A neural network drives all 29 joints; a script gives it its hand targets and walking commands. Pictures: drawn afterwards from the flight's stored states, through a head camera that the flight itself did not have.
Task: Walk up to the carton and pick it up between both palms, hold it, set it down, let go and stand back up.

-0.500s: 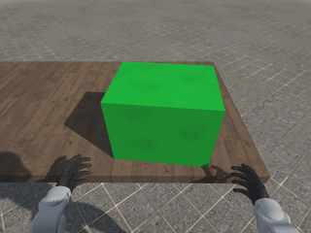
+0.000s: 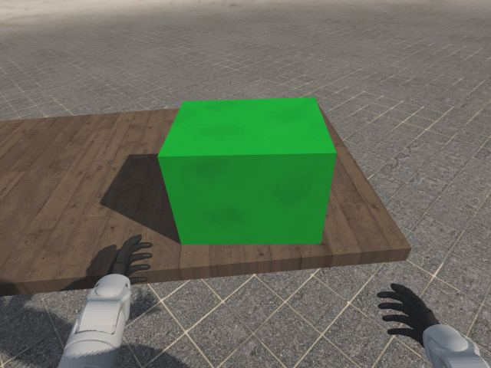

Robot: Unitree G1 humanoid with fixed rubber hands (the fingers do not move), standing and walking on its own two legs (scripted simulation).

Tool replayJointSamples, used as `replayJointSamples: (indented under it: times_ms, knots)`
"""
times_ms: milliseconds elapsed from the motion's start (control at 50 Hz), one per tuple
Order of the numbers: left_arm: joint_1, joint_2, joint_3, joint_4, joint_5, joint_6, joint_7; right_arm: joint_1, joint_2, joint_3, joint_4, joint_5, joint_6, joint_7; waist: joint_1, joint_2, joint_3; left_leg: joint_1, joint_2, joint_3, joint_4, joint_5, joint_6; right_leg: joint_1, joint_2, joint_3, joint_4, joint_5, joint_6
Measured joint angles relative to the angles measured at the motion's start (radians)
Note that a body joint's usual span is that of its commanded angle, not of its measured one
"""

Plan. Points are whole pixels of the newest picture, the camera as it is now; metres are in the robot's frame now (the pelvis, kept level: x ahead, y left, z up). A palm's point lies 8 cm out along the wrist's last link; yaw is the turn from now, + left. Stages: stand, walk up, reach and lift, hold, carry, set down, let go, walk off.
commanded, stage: set down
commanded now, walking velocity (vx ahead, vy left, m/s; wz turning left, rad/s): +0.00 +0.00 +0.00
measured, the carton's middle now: (249, 169) +0.52 +0.01 +0.09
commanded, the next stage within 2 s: let go in 0.16 s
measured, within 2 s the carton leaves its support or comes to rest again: neither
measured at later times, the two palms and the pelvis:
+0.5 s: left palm out of the picture +0.15 +0.20 -0.02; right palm (418, 318) +0.23 -0.26 -0.02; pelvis -0.05 -0.08 -0.01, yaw +12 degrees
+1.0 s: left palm out of the picture -0.12 +0.17 -0.07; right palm out of the picture +0.11 -0.31 -0.06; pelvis -0.17 -0.12 -0.01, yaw +29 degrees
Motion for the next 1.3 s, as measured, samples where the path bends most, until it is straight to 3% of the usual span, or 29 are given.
replayJointSamples:
  times_ms: [80, 220, 300, 360, 440, 500, 580, 620, 640, 680, 700, 740, 780, 820, 840, 900, 960, 980, 1060, 1100, 1120, 1160, 1180, 1240, 1300]
  knots:
    - [-0.036, 0.01, 0.018, 0.043, 0.014, -0.008, -0.002, -0.02, -0.011, -0.004, 0.031, 0.004, 0.003, 0.007, -0.009, -0.009, 0.008, -0.018, 0.018, -0.007, 0.006, 0.005, -0.006, -0.005, 0.026, 0.007, -0.005, 0.011, 0.001]
    - [-0.021, 0.017, 0.016, 0.047, 0.001, 0.021, -0.011, -0.038, -0.013, 0.018, 0.003, 0.024, 0.0, -0.007, -0.004, -0.014, 0.021, -0.03, 0.013, -0.036, 0.004, -0.041, -0.023, -0.018, 0.018, -0.025, -0.023, 0.053, -0.003]
    - [0.049, -0.026, -0.002, 0.106, -0.003, -0.005, -0.05, -0.017, 0.022, -0.002, 0.001, -0.001, -0.03, -0.028, -0.03, -0.009, 0.034, -0.055, 0.034, -0.037, 0.018, -0.045, -0.01, -0.026, 0.048, -0.012, -0.012, 0.059, 0.012]
    - [0.085, -0.063, 0.0, 0.126, -0.018, -0.059, -0.028, 0.0, 0.048, -0.037, -0.016, -0.023, -0.055, -0.042, -0.04, -0.022, 0.045, -0.101, 0.043, -0.042, 0.034, -0.061, -0.009, -0.056, 0.057, -0.017, 0.017, 0.051, 0.016]
    - [0.07, -0.061, 0.022, 0.13, -0.011, -0.109, 0.027, -0.026, 0.081, -0.023, -0.025, -0.028, -0.103, -0.069, -0.014, -0.043, 0.051, -0.141, 0.039, -0.071, 0.034, -0.054, -0.026, -0.09, 0.044, -0.064, 0.041, 0.06, -0.005]
    - [0.074, -0.034, 0.026, 0.118, 0.001, -0.098, 0.019, -0.058, 0.118, 0.007, -0.001, -0.035, -0.119, -0.097, -0.008, -0.044, 0.052, -0.138, 0.035, -0.098, 0.037, -0.054, -0.031, -0.076, 0.036, -0.1, 0.041, 0.072, -0.015]
    - [0.087, -0.013, 0.011, 0.094, 0.006, -0.042, -0.009, -0.074, 0.161, 0.016, 0.032, -0.055, -0.101, -0.136, -0.027, -0.031, 0.065, -0.111, 0.042, -0.112, 0.032, -0.067, -0.038, -0.029, 0.037, -0.127, 0.028, 0.054, -0.008]
    - [0.07, -0.015, 0.0, 0.088, 0.022, -0.043, -0.015, -0.072, 0.16, 0.02, 0.04, -0.048, -0.096, -0.144, -0.046, -0.021, 0.09, -0.101, 0.06, -0.102, 0.038, -0.082, -0.026, 0.002, 0.058, -0.117, 0.023, 0.047, 0.016]
    - [0.06, -0.022, -0.003, 0.088, 0.037, -0.05, -0.018, -0.063, 0.154, 0.019, 0.047, -0.044, -0.101, -0.142, -0.061, -0.017, 0.1, -0.1, 0.07, -0.096, 0.04, -0.082, -0.019, 0.017, 0.075, -0.106, 0.026, 0.037, 0.024]
    - [0.033, -0.05, -0.002, 0.104, 0.065, -0.079, -0.014, -0.034, 0.117, 0.016, 0.067, -0.039, -0.126, -0.12, -0.072, -0.009, 0.119, -0.101, 0.086, -0.079, 0.031, -0.048, -0.024, 0.039, 0.098, -0.091, 0.04, 0.015, 0.006]
    - [0.024, -0.066, 0.003, 0.116, 0.073, -0.1, -0.008, -0.01, 0.085, 0.026, 0.062, -0.034, -0.14, -0.107, -0.06, -0.009, 0.129, -0.096, 0.082, -0.072, 0.022, -0.026, -0.038, 0.043, 0.092, -0.095, 0.051, 0.014, -0.015]
    - [0.029, -0.08, 0.046, 0.158, 0.077, -0.135, 0.004, 0.04, 0.028, 0.059, 0.019, -0.031, -0.157, -0.093, 0.0, -0.026, 0.124, -0.087, 0.049, -0.072, 0.043, 0.015, -0.064, 0.024, 0.053, -0.097, 0.081, 0.036, -0.023]
    - [0.092, -0.043, 0.085, 0.169, 0.063, -0.134, 0.01, 0.057, 0.01, 0.093, -0.017, -0.021, -0.161, -0.114, 0.044, -0.052, 0.081, -0.046, 0.013, -0.091, 0.094, 0.022, -0.062, -0.014, 0.015, -0.088, 0.096, 0.037, -0.022]
    - [0.177, 0.009, 0.094, 0.147, 0.048, -0.127, 0.001, 0.07, 0.014, 0.101, -0.027, -0.016, -0.176, -0.138, 0.063, -0.06, 0.015, 0.016, 0.008, -0.103, 0.12, -0.023, -0.045, -0.062, -0.001, -0.1, 0.086, -0.004, -0.022]
    - [0.203, 0.03, 0.087, 0.142, 0.041, -0.133, -0.007, 0.072, 0.019, 0.087, -0.014, -0.025, -0.186, -0.144, 0.061, -0.052, -0.009, 0.034, 0.023, -0.105, 0.1, -0.073, -0.037, -0.085, 0.005, -0.115, 0.072, -0.024, -0.013]
    - [0.259, 0.056, 0.042, 0.1, 0.053, -0.185, -0.034, 0.066, 0.033, 0.031, 0.091, -0.046, -0.233, -0.129, 0.02, -0.029, 0.038, -0.019, 0.088, -0.092, 0.101, -0.019, -0.036, -0.058, 0.066, -0.105, 0.067, -0.018, 0.02]
    - [0.294, 0.027, -0.01, 0.077, 0.055, -0.204, -0.019, 0.088, -0.005, 0.017, 0.193, -0.019, -0.276, -0.074, -0.008, -0.04, 0.055, -0.104, 0.093, -0.063, 0.093, 0.019, -0.042, 0.006, 0.079, -0.087, 0.063, -0.083, -0.022]
    - [0.315, 0.012, -0.03, 0.048, 0.04, -0.194, -0.01, 0.091, -0.014, 0.02, 0.194, -0.001, -0.294, -0.074, -0.013, -0.047, 0.069, -0.117, 0.07, -0.069, 0.089, 0.042, -0.05, -0.015, 0.057, -0.088, 0.056, -0.026, -0.03]
    - [0.446, 0.002, -0.029, 0.047, 0.01, -0.271, -0.013, 0.182, 0.023, -0.009, 0.129, -0.053, -0.271, -0.085, -0.039, -0.046, -0.004, -0.18, 0.028, -0.065, 0.387, -0.244, -0.006, -0.185, 0.031, -0.082, 0.11, -0.073, -0.023]
    - [0.488, 0.032, -0.002, 0.035, 0.017, -0.295, -0.01, 0.268, 0.057, -0.008, 0.104, -0.059, -0.272, -0.098, -0.05, -0.057, -0.036, -0.107, 0.023, -0.062, 0.266, -0.316, 0.019, -0.258, 0.041, -0.064, 0.111, -0.142, -0.014]
    - [0.495, 0.048, 0.008, 0.021, 0.018, -0.31, -0.009, 0.31, 0.066, -0.008, 0.097, -0.058, -0.281, -0.109, -0.064, -0.051, -0.038, -0.08, 0.032, -0.079, 0.162, -0.308, 0.027, -0.303, 0.049, -0.07, 0.141, -0.187, -0.001]
    - [0.503, 0.075, 0.03, 0.011, 0.033, -0.339, -0.009, 0.363, 0.088, -0.005, 0.12, -0.077, -0.284, -0.136, -0.078, -0.063, 0.001, -0.121, 0.042, -0.062, 0.154, -0.147, 0.022, -0.38, 0.054, -0.075, 0.305, -0.252, 0.036]
    - [0.52, 0.078, 0.036, 0.02, 0.04, -0.344, -0.012, 0.387, 0.089, -0.001, 0.148, -0.089, -0.278, -0.147, -0.088, -0.056, -0.003, -0.137, 0.054, -0.057, 0.157, -0.135, 0.03, -0.423, 0.064, -0.085, 0.42, -0.255, 0.053]
    - [0.564, 0.096, 0.036, 0.038, 0.033, -0.355, -0.038, 0.439, 0.091, -0.007, 0.214, -0.103, -0.264, -0.167, -0.103, -0.039, -0.033, -0.123, 0.086, -0.059, 0.06, -0.149, 0.035, -0.475, 0.078, -0.111, 0.652, -0.151, 0.063]
    - [0.591, 0.113, 0.031, 0.029, 0.03, -0.37, -0.05, 0.443, 0.074, -0.011, 0.223, -0.086, -0.281, -0.172, -0.091, -0.034, -0.04, -0.104, 0.106, -0.068, -0.026, -0.054, 0.025, -0.424, 0.063, -0.133, 0.65, -0.095, 0.063]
